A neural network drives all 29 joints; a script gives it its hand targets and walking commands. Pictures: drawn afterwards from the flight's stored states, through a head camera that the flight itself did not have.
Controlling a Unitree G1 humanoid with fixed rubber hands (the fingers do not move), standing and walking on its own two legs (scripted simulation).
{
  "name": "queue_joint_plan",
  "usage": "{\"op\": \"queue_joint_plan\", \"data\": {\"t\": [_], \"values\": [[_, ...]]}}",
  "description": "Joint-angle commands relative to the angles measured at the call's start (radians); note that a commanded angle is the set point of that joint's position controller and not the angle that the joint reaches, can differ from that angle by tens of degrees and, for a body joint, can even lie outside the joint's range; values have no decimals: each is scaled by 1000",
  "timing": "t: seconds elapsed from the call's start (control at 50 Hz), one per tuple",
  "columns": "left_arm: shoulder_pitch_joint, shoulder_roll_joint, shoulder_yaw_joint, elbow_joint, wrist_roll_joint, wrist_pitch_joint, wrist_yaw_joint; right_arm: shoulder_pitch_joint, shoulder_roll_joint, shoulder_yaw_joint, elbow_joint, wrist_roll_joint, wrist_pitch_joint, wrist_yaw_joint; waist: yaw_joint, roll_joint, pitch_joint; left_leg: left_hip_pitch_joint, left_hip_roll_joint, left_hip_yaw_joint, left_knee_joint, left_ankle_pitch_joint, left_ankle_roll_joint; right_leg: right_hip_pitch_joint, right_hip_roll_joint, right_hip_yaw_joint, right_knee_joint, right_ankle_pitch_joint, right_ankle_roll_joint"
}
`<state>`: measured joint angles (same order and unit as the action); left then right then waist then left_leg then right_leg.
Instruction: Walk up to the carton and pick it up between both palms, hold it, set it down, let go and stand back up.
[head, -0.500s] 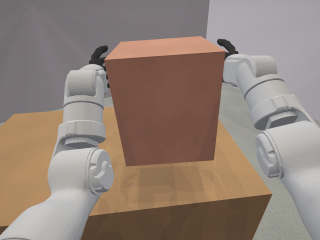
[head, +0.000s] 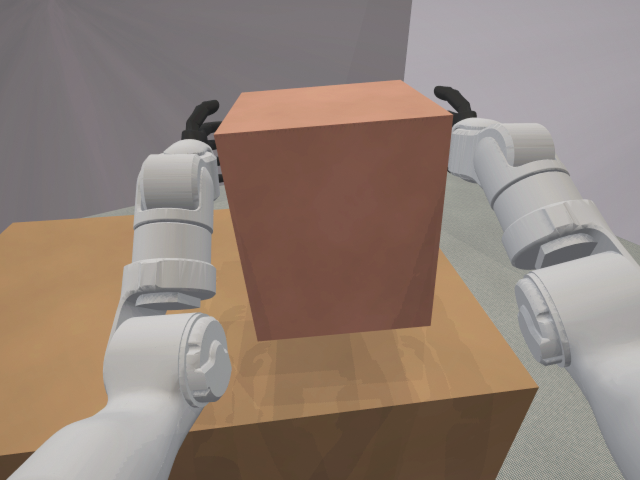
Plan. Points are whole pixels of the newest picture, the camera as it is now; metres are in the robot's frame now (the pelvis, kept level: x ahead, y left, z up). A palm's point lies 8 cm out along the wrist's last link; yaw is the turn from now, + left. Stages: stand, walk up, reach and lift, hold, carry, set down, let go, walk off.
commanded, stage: hold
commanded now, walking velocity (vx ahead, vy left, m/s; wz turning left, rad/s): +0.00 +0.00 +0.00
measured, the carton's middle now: (332, 204) +0.38 -0.01 +0.25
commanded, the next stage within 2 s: none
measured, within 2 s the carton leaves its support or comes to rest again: neither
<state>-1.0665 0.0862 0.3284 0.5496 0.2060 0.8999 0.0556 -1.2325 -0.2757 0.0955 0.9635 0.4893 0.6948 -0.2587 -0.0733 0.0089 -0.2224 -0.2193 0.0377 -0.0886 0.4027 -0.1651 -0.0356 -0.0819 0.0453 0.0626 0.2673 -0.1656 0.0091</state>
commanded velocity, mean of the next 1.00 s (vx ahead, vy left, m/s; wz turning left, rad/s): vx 0.00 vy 0.00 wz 0.00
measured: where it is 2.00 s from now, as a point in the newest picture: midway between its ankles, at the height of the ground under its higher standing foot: outside the picture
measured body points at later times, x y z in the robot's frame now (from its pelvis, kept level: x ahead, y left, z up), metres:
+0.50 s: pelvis +0.00 +0.00 +0.00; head -0.09 +0.02 +0.44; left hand +0.39 +0.15 +0.33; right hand +0.38 -0.16 +0.34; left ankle +0.03 +0.14 -0.75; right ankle -0.01 -0.13 -0.75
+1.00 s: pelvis +0.00 +0.00 +0.00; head -0.10 +0.01 +0.44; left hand +0.39 +0.14 +0.33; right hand +0.38 -0.16 +0.33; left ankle +0.03 +0.14 -0.75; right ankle -0.01 -0.13 -0.75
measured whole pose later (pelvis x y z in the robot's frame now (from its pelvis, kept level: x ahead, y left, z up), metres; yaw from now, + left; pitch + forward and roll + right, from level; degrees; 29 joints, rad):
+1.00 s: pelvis +0.00 +0.00 +0.00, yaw +0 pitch -1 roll -2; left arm -1.10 0.09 0.36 0.60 0.21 0.89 0.05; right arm -1.25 -0.27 0.08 0.97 0.47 0.71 -0.27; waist -0.06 0.02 -0.23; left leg -0.21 0.03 -0.09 0.39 -0.16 -0.03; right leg -0.09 0.04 0.07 0.27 -0.17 0.01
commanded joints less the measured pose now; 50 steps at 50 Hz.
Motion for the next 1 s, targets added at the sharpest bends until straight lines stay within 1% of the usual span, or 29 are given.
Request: {"op": "queue_joint_plan", "data": {"t": [0.0, 0.06, 0.12, 0.14, 0.22, 0.24, 0.28, 0.32, 0.34, 0.36, 0.38, 0.4, 0.44, 0.46, 0.48, 0.5, 0.56, 0.58, 0.62, 0.64, 0.66, 0.68, 0.7, 0.74, 0.8, 0.82, 0.9, 0.94, 0.98], "values": [[-817, -548, -270, -135, -196, -88, -153, -837, 681, 75, -392, 175, -24, 125, 8, 8, -340, 210, -70, 41, -14, 217, -5, 9, 40, -10, -31, 240, 46], [-809, -527, -237, -108, -181, -88, -159, -830, 694, 82, -378, 170, -15, 115, 16, -27, -308, 205, -76, 44, -24, 185, 8, 6, 32, -10, -35, 242, 59], [-809, -519, -223, -75, -175, -87, -167, -828, 688, 62, -351, 153, -10, 113, 14, -42, -269, 188, -72, 48, -42, 138, 12, -12, 33, -9, -44, 190, 51], [-829, -525, -232, -77, -179, -89, -169, -827, 685, 49, -340, 146, -8, 113, 5, -28, -270, 183, -71, 49, -44, 120, 8, -21, 31, -7, -47, 165, 46], [-841, -534, -234, -45, -191, -91, -172, -853, 678, 33, -333, 139, -9, 118, 7, -15, -276, 170, -69, 52, -44, 113, 4, -25, 31, -4, -52, 140, 37], [-843, -528, -224, -37, -185, -93, -171, -846, 674, 29, -307, 139, -7, 120, 9, -14, -271, 171, -66, 51, -48, 104, 3, -33, 33, -4, -53, 120, 34], [-849, -533, -226, -33, -187, -95, -171, -831, 662, 14, -281, 131, -5, 125, -5, 1, -263, 164, -63, 50, -51, 104, -3, -33, 33, -4, -54, 116, 29], [-853, -534, -224, -31, -186, -95, -175, -822, 648, 4, -265, 127, -4, 128, -9, 11, -266, 161, -60, 49, -53, 112, -8, -22, 35, -5, -51, 118, 23], [-858, -537, -228, -51, -188, -96, -174, -829, 649, 11, -274, 136, -7, 131, -3, 19, -290, 160, -59, 49, -51, 124, -11, -11, 39, -6, -46, 123, 21], [-862, -545, -240, -54, -191, -95, -172, -826, 639, 1, -263, 138, -7, 134, -11, 42, -287, 160, -54, 45, -52, 134, -20, -15, 42, -7, -44, 123, 14], [-861, -543, -236, -51, -189, -95, -170, -821, 636, 3, -250, 139, -7, 137, -8, 44, -283, 161, -54, 46, -50, 142, -21, -14, 43, -8, -44, 124, 15], [-854, -543, -233, -57, -189, -95, -170, -824, 637, 9, -264, 145, -11, 138, 0, 41, -298, 170, -55, 46, -44, 163, -23, -5, 44, -9, -42, 144, 16], [-844, -547, -248, -90, -189, -90, -167, -809, 623, 19, -269, 160, -10, 138, -8, 64, -323, 196, -53, 42, -31, 213, -33, 13, 50, -11, -35, 184, 13], [-831, -543, -238, -95, -186, -88, -167, -807, 628, 32, -282, 168, -10, 138, 4, 52, -323, 201, -53, 42, -28, 233, -30, 20, 52, -12, -33, 198, 16], [-817, -539, -238, -94, -183, -85, -167, -804, 624, 35, -288, 171, -11, 137, 2, 48, -320, 206, -56, 42, -24, 244, -29, 19, 53, -15, -33, 208, 18], [-821, -537, -239, -106, -180, -84, -166, -793, 618, 32, -278, 173, -9, 138, -3, 50, -314, 210, -54, 41, -27, 249, -33, 15, 56, -17, -32, 209, 17], [-821, -539, -243, -106, -171, -77, -165, -800, 620, 40, -293, 172, -11, 139, 5, 55, -294, 200, -55, 42, -30, 238, -29, 9, 53, -16, -37, 187, 17], [-838, -547, -259, -126, -180, -81, -165, -798, 628, 36, -299, 170, -12, 139, -5, 61, -303, 200, -55, 41, -29, 235, -32, 8, 52, -15, -35, 188, 18], [-843, -557, -279, -151, -191, -81, -161, -801, 629, 38, -316, 173, -14, 140, -11, 74, -318, 203, -54, 42, -24, 243, -36, 8, 52, -16, -30, 200, 17], [-839, -556, -280, -151, -192, -80, -159, -805, 632, 47, -326, 177, -14, 139, -5, 71, -322, 207, -56, 42, -21, 245, -33, 9, 51, -14, -30, 201, 19], [-844, -558, -285, -165, -193, -81, -156, -798, 632, 47, -322, 177, -13, 139, -11, 75, -322, 210, -55, 42, -20, 250, -35, 5, 52, -14, -28, 210, 19], [-845, -557, -285, -169, -195, -81, -154, -801, 642, 54, -337, 178, -14, 138, -6, 65, -332, 213, -57, 43, -16, 251, -32, 9, 50, -12, -28, 216, 23], [-849, -564, -295, -184, -204, -83, -152, -805, 647, 58, -351, 181, -15, 138, -9, 64, -345, 218, -57, 39, -14, 255, -33, 9, 51, -13, -25, 226, 25], [-846, -562, -293, -161, -204, -82, -150, -799, 647, 48, -335, 171, -12, 135, -15, 53, -320, 210, -58, 40, -23, 216, -27, -6, 48, -14, -31, 196, 27], [-831, -554, -272, -121, -197, -84, -152, -821, 668, 54, -347, 163, -14, 133, 4, 27, -306, 188, -63, 44, -29, 182, -11, -12, 41, -9, -36, 181, 33], [-828, -552, -266, -111, -194, -85, -154, -817, 667, 47, -335, 156, -13, 131, -1, 20, -295, 186, -64, 43, -34, 168, -9, -13, 38, -7, -39, 178, 33], [-834, -536, -239, -78, -185, -89, -165, -827, 671, 37, -317, 145, -9, 127, 7, -1, -280, 174, -65, 47, -45, 127, 1, -20, 34, -5, -46, 142, 34], [-842, -523, -213, -45, -175, -92, -166, -853, 680, 40, -307, 145, -11, 128, 23, -16, -277, 164, -68, 48, -47, 110, 9, -28, 32, -4, -50, 120, 35], [-850, -519, -208, -45, -173, -95, -168, -838, 680, 32, -286, 139, -8, 130, 18, -16, -278, 165, -66, 51, -49, 117, 7, -18, 32, -3, -48, 131, 34]]}}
